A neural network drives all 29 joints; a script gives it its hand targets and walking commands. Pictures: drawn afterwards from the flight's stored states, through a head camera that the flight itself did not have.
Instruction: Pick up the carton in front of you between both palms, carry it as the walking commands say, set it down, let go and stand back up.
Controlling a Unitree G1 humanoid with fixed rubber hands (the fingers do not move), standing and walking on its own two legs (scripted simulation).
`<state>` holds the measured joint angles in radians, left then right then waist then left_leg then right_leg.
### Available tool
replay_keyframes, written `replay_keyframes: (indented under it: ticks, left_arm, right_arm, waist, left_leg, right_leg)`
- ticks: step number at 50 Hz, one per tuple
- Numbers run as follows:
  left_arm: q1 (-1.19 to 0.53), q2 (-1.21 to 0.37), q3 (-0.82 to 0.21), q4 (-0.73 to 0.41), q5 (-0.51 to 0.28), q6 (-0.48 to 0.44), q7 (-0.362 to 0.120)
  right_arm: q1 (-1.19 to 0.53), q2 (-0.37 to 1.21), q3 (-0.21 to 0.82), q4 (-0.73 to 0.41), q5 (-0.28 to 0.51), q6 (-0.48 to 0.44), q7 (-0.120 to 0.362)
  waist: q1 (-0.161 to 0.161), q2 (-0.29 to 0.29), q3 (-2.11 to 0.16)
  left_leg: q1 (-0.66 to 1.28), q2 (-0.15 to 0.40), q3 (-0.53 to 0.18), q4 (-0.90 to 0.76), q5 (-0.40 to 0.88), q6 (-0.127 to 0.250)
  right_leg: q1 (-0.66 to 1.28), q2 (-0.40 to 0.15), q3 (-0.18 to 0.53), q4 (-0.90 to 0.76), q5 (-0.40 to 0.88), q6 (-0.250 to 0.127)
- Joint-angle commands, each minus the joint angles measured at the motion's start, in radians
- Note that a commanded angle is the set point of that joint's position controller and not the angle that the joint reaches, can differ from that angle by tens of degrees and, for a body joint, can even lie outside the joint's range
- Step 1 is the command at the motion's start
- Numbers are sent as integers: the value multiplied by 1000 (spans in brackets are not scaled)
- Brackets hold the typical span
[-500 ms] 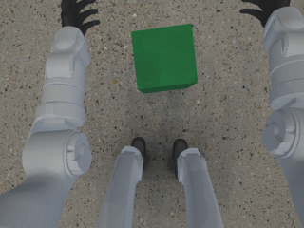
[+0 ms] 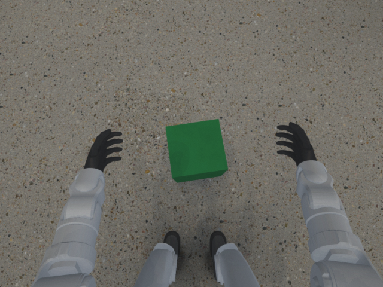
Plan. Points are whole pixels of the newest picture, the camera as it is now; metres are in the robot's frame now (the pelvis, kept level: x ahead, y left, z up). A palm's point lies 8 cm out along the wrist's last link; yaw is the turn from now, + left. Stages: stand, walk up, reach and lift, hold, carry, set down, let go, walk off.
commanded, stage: let go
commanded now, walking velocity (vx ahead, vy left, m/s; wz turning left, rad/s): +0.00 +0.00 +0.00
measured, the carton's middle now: (195, 153) +0.49 +0.01 -0.60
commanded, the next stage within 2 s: stand in 0.92 s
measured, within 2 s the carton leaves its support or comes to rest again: neither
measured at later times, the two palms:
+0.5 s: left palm (51, 268) +0.18 +0.24 -0.02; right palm (344, 261) +0.20 -0.23 -0.02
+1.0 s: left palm (39, 257) +0.20 +0.26 -0.02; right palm (337, 261) +0.20 -0.22 -0.02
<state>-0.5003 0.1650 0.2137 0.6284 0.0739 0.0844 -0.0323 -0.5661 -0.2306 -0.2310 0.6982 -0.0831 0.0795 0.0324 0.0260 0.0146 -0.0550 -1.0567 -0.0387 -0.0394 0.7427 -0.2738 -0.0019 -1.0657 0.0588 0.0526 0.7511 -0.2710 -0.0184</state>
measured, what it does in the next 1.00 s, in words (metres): stands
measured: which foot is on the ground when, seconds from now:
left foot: down 0.00-1.00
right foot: down 0.00-1.00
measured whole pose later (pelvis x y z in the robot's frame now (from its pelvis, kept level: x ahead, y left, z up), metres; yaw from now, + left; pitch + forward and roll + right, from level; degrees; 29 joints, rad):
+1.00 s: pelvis +0.04 +0.02 +0.05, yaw +1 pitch -5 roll +0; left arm 0.22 0.22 0.03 0.38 0.02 0.19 -0.02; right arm 0.23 -0.21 -0.05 0.45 -0.01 0.11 0.05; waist 0.01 0.01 0.11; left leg -0.09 -0.05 -0.04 0.49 -0.31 0.03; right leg -0.09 0.03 0.05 0.48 -0.30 -0.01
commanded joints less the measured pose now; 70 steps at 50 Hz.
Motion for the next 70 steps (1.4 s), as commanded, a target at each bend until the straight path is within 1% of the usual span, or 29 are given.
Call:
replay_keyframes:
  ticks: [1, 3, 6, 9, 12, 15, 18, 20, 23, 27, 29, 32, 34, 38, 42, 43, 44, 46, 47, 48, 50, 51, 52, 54, 56, 58, 60, 63, 70]
  left_arm:
    - [196, 85, -43, -106, -40, -78, -10]
    - [264, 90, -60, -127, -54, -93, -11]
    - [367, 93, -82, -160, -67, -109, -13]
    - [479, 95, -108, -189, -78, -114, -14]
    - [580, 103, -128, -218, -82, -110, -16]
    - [618, 110, -147, -258, -88, -97, -21]
    - [622, 118, -153, -286, -84, -73, -33]
    - [628, 130, -148, -296, -78, -52, -42]
    - [647, 142, -142, -300, -73, -20, -50]
    - [667, 141, -144, -309, -69, 24, -52]
    - [667, 136, -147, -315, -67, 41, -48]
    - [666, 128, -150, -330, -62, 60, -36]
    - [668, 127, -147, -335, -57, 68, -28]
    - [674, 128, -140, -336, -55, 74, -23]
    - [694, 137, -136, -332, -61, 64, -23]
    - [670, 152, -146, -381, -41, 113, 3]
    - [684, 149, -149, -377, -49, 122, 13]
    - [697, 143, -154, -378, -56, 123, 19]
    - [661, 255, -117, -204, -53, 50, 52]
    - [660, 264, -122, -183, -45, 16, 62]
    - [654, 261, -124, -156, -41, -15, 64]
    - [659, 254, -125, -151, -40, -28, 61]
    - [658, 253, -129, -135, -37, -42, 55]
    - [652, 248, -132, -103, -37, -58, 50]
    - [646, 255, -133, -74, -42, -65, 49]
    - [646, 267, -132, -52, -45, -70, 51]
    - [650, 278, -131, -33, -45, -74, 54]
    - [651, 292, -131, -4, -42, -77, 58]
    - [647, 309, -135, 48, -36, -84, 64]
  right_arm:
    - [166, -77, 28, -124, 31, -75, -2]
    - [238, -75, 41, -141, 45, -88, -2]
    - [351, -66, 63, -160, 61, -103, 1]
    - [475, -69, 81, -178, 72, -109, 7]
    - [580, -79, 100, -216, 76, -109, 16]
    - [624, -78, 121, -268, 79, -101, 23]
    - [648, -67, 137, -307, 78, -76, 30]
    - [667, -59, 146, -330, 79, -54, 34]
    - [697, -55, 155, -353, 79, -23, 35]
    - [728, -66, 155, -365, 63, 20, 40]
    - [730, -71, 151, -369, 58, 39, 45]
    - [723, -81, 147, -376, 59, 61, 53]
    - [719, -85, 148, -382, 64, 70, 58]
    - [720, -78, 151, -391, 68, 76, 58]
    - [729, -70, 151, -392, 67, 64, 51]
    - [792, -77, 131, -345, 87, 29, 28]
    - [805, -81, 138, -340, 85, 19, 19]
    - [815, -90, 143, -338, 83, 10, 8]
    - [729, -202, 132, -238, 52, -12, -27]
    - [734, -195, 131, -225, 43, -25, -36]
    - [733, -192, 135, -194, 30, -40, -42]
    - [729, -193, 136, -187, 29, -45, -45]
    - [723, -194, 139, -170, 31, -51, -44]
    - [722, -191, 142, -149, 37, -61, -45]
    - [721, -198, 141, -127, 44, -63, -46]
    - [727, -207, 141, -109, 48, -65, -47]
    - [736, -217, 139, -95, 49, -67, -49]
    - [742, -231, 140, -74, 49, -69, -54]
    - [732, -249, 146, -40, 48, -73, -62]
  waist:
    - [0, -36, -698]
    - [-3, -36, -656]
    - [-10, -33, -563]
    - [-18, -21, -447]
    - [-10, -7, -311]
    - [-2, -13, -168]
    - [-8, -25, -47]
    - [-13, -38, 5]
    - [-21, -52, 76]
    - [-27, -42, 160]
    - [-28, -21, 188]
    - [-24, 27, 200]
    - [-21, 41, 195]
    - [-21, 21, 156]
    - [-23, -1, 91]
    - [-36, 19, 30]
    - [-30, -8, 25]
    - [-29, -15, -2]
    - [-9, -71, 71]
    - [-19, -59, 80]
    - [-23, -30, 96]
    - [-21, -23, 99]
    - [-20, -14, 86]
    - [-22, -21, 49]
    - [-23, -12, 0]
    - [-27, -9, -34]
    - [-29, -6, -56]
    - [-31, 0, -61]
    - [-27, -2, -36]
  left_leg:
    - [510, 18, -14, -59, 541, -26]
    - [541, 19, -20, -88, 538, -24]
    - [608, 21, -25, -134, 513, -22]
    - [697, 19, -24, -191, 462, -25]
    - [785, 17, -15, -262, 377, -27]
    - [832, 12, 2, -320, 259, -25]
    - [855, 8, 17, -351, 122, -15]
    - [877, 5, 25, -362, 66, -8]
    - [932, -1, 33, -366, 41, -4]
    - [982, 2, 33, -373, 33, -5]
    - [980, 9, 28, -382, 26, -5]
    - [931, 28, 15, -406, 10, -3]
    - [908, 32, 8, -409, 20, -2]
    - [946, 25, 2, -377, 122, -7]
    - [1005, 17, -1, -343, 252, -14]
    - [1014, -9, 3, -302, 273, -23]
    - [1015, -9, 1, -297, 296, -25]
    - [1019, -13, 2, -288, 349, -29]
    - [898, 69, -39, -281, 234, -27]
    - [877, 74, -50, -290, 150, -13]
    - [848, 78, -65, -306, 66, 0]
    - [837, 80, -77, -316, 67, 6]
    - [832, 81, -81, -318, 100, 11]
    - [857, 83, -76, -295, 214, 9]
    - [893, 88, -68, -267, 331, 6]
    - [921, 94, -64, -253, 413, 3]
    - [940, 100, -64, -248, 465, 0]
    - [951, 106, -66, -252, 489, 1]
    - [941, 110, -74, -273, 483, 9]
  right_leg:
    - [606, -33, 25, -63, 611, 28]
    - [649, -36, 28, -86, 623, 25]
    - [694, -38, 26, -134, 590, 21]
    - [737, -39, 18, -204, 495, 20]
    - [782, -38, 10, -283, 366, 20]
    - [841, -38, 4, -343, 230, 21]
    - [874, -40, -7, -381, 92, 23]
    - [891, -42, -14, -399, 36, 25]
    - [888, -48, -17, -419, -10, 24]
    - [889, -48, -25, -427, -36, 18]
    - [904, -42, -32, -420, -32, 16]
    - [973, -23, -46, -386, 12, 22]
    - [1006, -17, -49, -369, 43, 23]
    - [1006, -13, -43, -359, 105, 24]
    - [994, -11, -32, -344, 205, 29]
    - [1026, -13, -26, -323, 267, 16]
    - [1015, -16, -26, -314, 304, 18]
    - [1017, -16, -23, -305, 367, 18]
    - [858, -77, -8, -296, 169, 42]
    - [853, -88, 23, -314, 91, 35]
    - [849, -93, 33, -326, 3, 29]
    - [856, -95, 33, -323, 7, 23]
    - [866, -98, 38, -324, 38, 21]
    - [889, -102, 40, -313, 141, 20]
    - [916, -109, 33, -290, 266, 19]
    - [938, -115, 29, -276, 361, 19]
    - [952, -119, 29, -269, 417, 18]
    - [960, -124, 31, -269, 440, 14]
    - [967, -129, 36, -284, 428, 9]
